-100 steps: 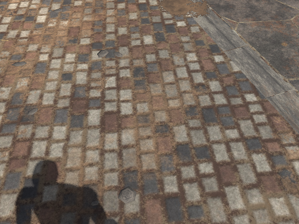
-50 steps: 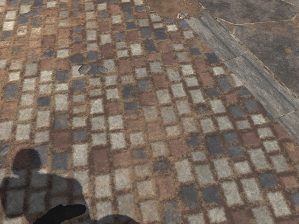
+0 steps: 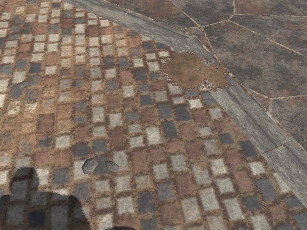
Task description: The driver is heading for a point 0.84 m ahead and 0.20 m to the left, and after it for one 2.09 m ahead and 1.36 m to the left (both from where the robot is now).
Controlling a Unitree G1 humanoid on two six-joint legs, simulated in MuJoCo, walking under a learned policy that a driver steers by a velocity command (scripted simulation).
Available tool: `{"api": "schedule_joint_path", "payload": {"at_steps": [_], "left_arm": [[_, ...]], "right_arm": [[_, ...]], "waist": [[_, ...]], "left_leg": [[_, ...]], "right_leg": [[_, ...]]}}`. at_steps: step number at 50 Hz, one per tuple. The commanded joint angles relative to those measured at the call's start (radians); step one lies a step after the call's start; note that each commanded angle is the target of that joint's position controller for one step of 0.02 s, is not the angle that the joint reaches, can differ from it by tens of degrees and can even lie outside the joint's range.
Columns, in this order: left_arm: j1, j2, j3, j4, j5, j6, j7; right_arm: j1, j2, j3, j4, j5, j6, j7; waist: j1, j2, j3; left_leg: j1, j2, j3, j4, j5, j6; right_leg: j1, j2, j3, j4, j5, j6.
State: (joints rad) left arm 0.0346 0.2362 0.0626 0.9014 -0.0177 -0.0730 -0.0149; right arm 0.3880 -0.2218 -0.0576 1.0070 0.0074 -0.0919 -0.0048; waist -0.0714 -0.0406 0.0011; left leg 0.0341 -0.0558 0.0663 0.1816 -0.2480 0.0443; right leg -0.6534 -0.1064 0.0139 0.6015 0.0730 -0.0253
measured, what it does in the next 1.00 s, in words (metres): walks ahead, turning left: right foot, then left foot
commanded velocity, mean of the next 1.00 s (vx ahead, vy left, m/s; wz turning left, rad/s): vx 0.50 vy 0.00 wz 0.42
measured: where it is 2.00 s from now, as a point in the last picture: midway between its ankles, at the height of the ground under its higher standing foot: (107, 173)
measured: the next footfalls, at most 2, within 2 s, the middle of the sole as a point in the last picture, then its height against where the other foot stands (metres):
right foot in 0.12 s outside the picture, level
left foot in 0.70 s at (115, 226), level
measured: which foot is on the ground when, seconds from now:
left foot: down 0.00-0.14, up 0.16-0.68, down 0.70-1.00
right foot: up 0.00-0.10, down 0.12-0.68, up 0.70-1.00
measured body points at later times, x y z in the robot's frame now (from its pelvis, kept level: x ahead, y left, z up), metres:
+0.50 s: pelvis +0.28 -0.05 +0.00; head +0.29 -0.04 +0.45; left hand +0.24 +0.22 -0.14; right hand +0.46 -0.28 -0.12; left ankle +0.41 +0.15 -0.68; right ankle +0.23 -0.14 -0.74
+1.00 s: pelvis +0.54 +0.08 +0.00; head +0.56 +0.11 +0.45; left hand +0.61 +0.41 -0.09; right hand +0.72 -0.15 -0.11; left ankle +0.49 +0.13 -0.74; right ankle +0.78 -0.03 -0.68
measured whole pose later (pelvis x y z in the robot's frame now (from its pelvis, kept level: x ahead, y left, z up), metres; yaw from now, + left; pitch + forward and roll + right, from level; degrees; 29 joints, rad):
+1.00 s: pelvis +0.54 +0.08 +0.00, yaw +28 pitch +2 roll -1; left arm 0.02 0.29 0.08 0.80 0.01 -0.10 0.01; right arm 0.32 -0.25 -0.08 0.80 0.02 -0.06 0.00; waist -0.05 -0.03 0.03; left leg -0.16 -0.11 -0.10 0.34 -0.20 0.10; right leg -0.67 -0.10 0.09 0.74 -0.05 0.05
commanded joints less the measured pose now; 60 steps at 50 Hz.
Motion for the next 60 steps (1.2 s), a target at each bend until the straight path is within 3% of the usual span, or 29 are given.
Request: {"api": "schedule_joint_path", "payload": {"at_steps": [1,4,6,7,8,9,10,11,12,14,18,23,29,32,34,35,36,37,38,39,40,41,45,51,55,57,58,59,60], "left_arm": [[-0.158,0.053,0.001,-0.099,-0.006,-0.024,-0.018],[-0.106,0.092,0.015,-0.101,-0.007,-0.034,-0.029],[0.162,0.17,0.057,-0.025,-0.001,-0.039,-0.018],[0.358,0.252,0.079,0.011,0.016,-0.039,-0.006],[0.401,0.295,0.082,0.031,0.023,-0.034,-0.01],[0.386,0.199,0.057,0.023,0.014,-0.034,-0.008],[0.299,0.153,0.043,0.011,0.009,-0.037,-0.003],[0.219,0.125,0.032,-0.003,0.013,-0.041,-0.003],[0.167,0.098,0.026,-0.004,0.02,-0.045,-0.006],[0.137,0.067,0.019,0.009,0.034,-0.05,-0.007],[0.16,0.113,0.033,0.031,0.035,-0.055,0.014],[0.194,0.139,0.037,0.035,0.033,-0.044,0.036],[0.298,0.175,0.051,0.056,0.01,-0.008,0.043],[0.26,0.219,0.063,0.037,-0.002,0.011,0.047],[0.217,0.233,0.063,0.02,-0.01,0.024,0.049],[0.226,0.203,0.051,-0.001,0.009,0.015,0.049],[0.305,0.038,0.006,-0.054,0.035,-0.017,0.033],[0.197,0.116,0.014,-0.082,-0.011,-0.064,0.018],[0.117,0.147,0.023,-0.106,-0.041,-0.085,0.01],[0.114,0.143,0.022,-0.097,-0.026,-0.093,0.015],[0.121,0.152,0.031,-0.082,0.001,-0.089,0.022],[0.145,0.164,0.04,-0.077,0.008,-0.074,0.022],[0.09,0.123,0.035,-0.114,0.032,-0.033,0.028],[-0.116,0.092,0.015,-0.186,0.018,-0.041,0.011],[-0.143,0.129,0.019,-0.212,0.011,-0.059,-0.009],[-0.108,0.148,0.024,-0.207,0.018,-0.072,-0.016],[-0.04,0.162,0.031,-0.189,0.029,-0.079,-0.014],[0.056,0.193,0.042,-0.169,0.049,-0.088,-0.012],[0.196,0.256,0.055,-0.157,0.072,-0.091,-0.01]], "right_arm": [[0.067,-0.163,-0.036,-0.006,0.006,0.006,-0.009],[0.041,-0.182,-0.045,-0.004,0.011,0.018,-0.013],[-0.007,-0.168,-0.037,-0.02,0.011,0.026,-0.011],[-0.006,-0.136,-0.02,-0.05,-0.006,0.024,-0.01],[0.13,0.008,0.017,-0.049,0.006,0.005,-0.003],[0.064,-0.107,-0.009,-0.038,0.033,-0.014,-0.001],[-0.022,-0.152,-0.024,-0.068,0.05,-0.021,-0.002],[-0.068,-0.15,-0.027,-0.076,0.046,-0.02,-0.009],[-0.088,-0.139,-0.035,-0.078,0.033,-0.011,-0.016],[-0.039,-0.088,-0.038,-0.067,0.032,0.02,-0.015],[-0.106,-0.075,-0.044,-0.107,0.024,0.053,-0.015],[-0.239,-0.064,-0.038,-0.159,0.014,0.044,0.013],[-0.415,-0.051,-0.019,-0.258,0.015,0.045,0.053],[-0.359,-0.099,-0.04,-0.283,0.019,0.05,0.066],[-0.107,-0.19,-0.09,-0.232,0.026,0.051,0.057],[0.035,-0.286,-0.126,-0.199,0.023,0.06,0.033],[-0.01,-0.369,-0.13,-0.209,0.022,0.049,0.03],[0.038,-0.296,-0.105,-0.23,0.007,0.036,0.037],[0.005,-0.236,-0.088,-0.222,0.001,0.023,0.039],[-0.065,-0.196,-0.077,-0.237,0.009,0.016,0.038],[-0.142,-0.165,-0.067,-0.257,0.007,0.014,0.037],[-0.18,-0.141,-0.056,-0.276,0.0,0.013,0.032],[-0.14,-0.196,-0.065,-0.278,0.006,0.008,0.006],[-0.054,-0.205,-0.067,-0.263,0.013,0.022,-0.011],[-0.008,-0.187,-0.061,-0.245,0.016,0.031,-0.016],[-0.007,-0.185,-0.06,-0.241,0.008,0.039,-0.023],[-0.023,-0.178,-0.056,-0.246,0.007,0.044,-0.025],[-0.044,-0.156,-0.047,-0.262,0.003,0.044,-0.025],[-0.036,-0.124,-0.031,-0.292,-0.017,0.04,-0.026]], "waist": [[-0.01,0.105,0.105],[0.042,0.131,0.065],[0.182,0.129,-0.093],[0.238,0.019,-0.256],[0.161,-0.242,-0.393],[0.197,-0.151,-0.358],[0.183,-0.118,-0.209],[0.15,-0.039,-0.131],[0.12,-0.022,-0.074],[0.07,-0.053,-0.038],[0.057,-0.018,0.029],[0.087,-0.003,0.062],[0.144,0.008,0.117],[0.078,-0.047,0.043],[-0.068,-0.044,-0.095],[-0.116,0.074,-0.183],[0.027,0.296,-0.248],[-0.041,0.186,-0.34],[-0.044,0.145,-0.21],[0.0,0.069,-0.134],[0.043,0.043,-0.089],[0.076,0.049,-0.078],[0.088,0.056,-0.034],[0.007,0.126,0.01],[-0.005,0.144,0.005],[0.016,0.172,0.006],[0.055,0.181,-0.023],[0.103,0.172,-0.105],[0.145,0.055,-0.256]], "left_leg": [[0.032,0.306,-0.123,-0.016,0.316,0.142],[0.068,0.326,-0.13,0.082,0.533,0.119],[-0.035,0.25,-0.09,0.372,0.74,0.077],[-0.273,0.176,-0.049,0.694,0.429,0.038],[-0.641,0.0,-0.083,1.024,-0.302,-0.016],[-0.729,0.045,-0.217,1.145,-0.338,-0.003],[-0.793,0.094,-0.194,1.162,-0.257,0.009],[-0.755,0.146,-0.171,1.122,-0.162,0.01],[-0.708,0.177,-0.168,1.07,-0.101,0.01],[-0.614,0.208,-0.175,1.02,-0.045,0.017],[-0.707,0.217,-0.187,0.917,0.084,0.001],[-0.733,0.193,-0.128,0.658,0.306,-0.011],[-0.785,0.162,-0.024,0.487,0.223,0.021],[-0.619,0.077,0.057,0.474,0.075,0.072],[-0.264,-0.009,0.077,0.388,0.106,0.134],[0.032,0.108,-0.144,0.347,0.092,0.192],[0.306,0.342,-0.724,0.236,-0.031,0.37],[0.359,0.394,-0.898,0.105,-0.087,0.388],[0.286,0.367,-0.744,0.1,-0.002,0.336],[0.138,0.319,-0.603,0.109,0.095,0.296],[-0.009,0.278,-0.504,0.101,0.193,0.267],[-0.096,0.251,-0.451,0.08,0.258,0.256],[-0.233,0.211,-0.362,0.034,0.372,0.256],[-0.276,0.144,-0.32,0.057,0.22,0.173],[-0.152,0.197,-0.403,0.152,0.195,0.162],[-0.095,0.214,-0.431,0.22,0.311,0.146],[-0.078,0.184,-0.415,0.3,0.465,0.122],[-0.108,0.127,-0.377,0.442,0.564,0.08],[-0.285,0.053,-0.32,0.715,0.352,0.027]], "right_leg": [[-0.066,0.018,-0.016,-0.063,-0.036,-0.018],[0.07,0.057,-0.037,-0.1,-0.135,-0.056],[0.466,0.101,-0.064,-0.116,-0.111,-0.103],[0.804,-0.099,0.155,-0.084,-0.106,-0.168],[1.093,-0.33,0.623,-0.215,-0.283,-0.31],[1.04,-0.303,0.656,-0.276,-0.384,-0.274],[0.91,-0.277,0.49,-0.294,-0.353,-0.223],[0.756,-0.243,0.371,-0.327,-0.285,-0.194],[0.63,-0.211,0.283,-0.367,-0.241,-0.175],[0.509,-0.172,0.159,-0.432,-0.205,-0.159],[0.48,-0.165,0.014,-0.49,-0.11,-0.164],[0.535,-0.137,-0.137,-0.499,-0.033,-0.132],[0.739,-0.195,-0.217,-0.421,0.098,-0.119],[0.781,-0.203,-0.257,-0.244,0.545,-0.089],[0.689,-0.158,-0.286,0.108,0.638,-0.044],[0.438,-0.11,-0.287,0.424,0.296,0.007],[0.004,0.113,-0.152,0.747,-0.642,0.061],[-0.11,0.123,0.065,0.837,-0.672,0.038],[-0.194,0.074,0.069,0.808,-0.576,0.01],[-0.152,0.026,0.07,0.72,-0.486,-0.004],[-0.072,-0.004,0.068,0.633,-0.437,0.001],[0.0,-0.026,0.075,0.585,-0.406,0.007],[0.032,-0.011,0.042,0.382,-0.29,0.069],[0.111,0.08,0.022,-0.027,0.03,0.074],[0.118,0.09,0.045,-0.116,-0.008,0.046],[0.155,0.098,0.029,-0.139,-0.085,0.016],[0.244,0.12,0.0,-0.186,-0.066,-0.01],[0.418,0.08,0.018,-0.177,0.07,-0.051],[0.719,-0.093,0.175,-0.081,0.392,-0.131]]}}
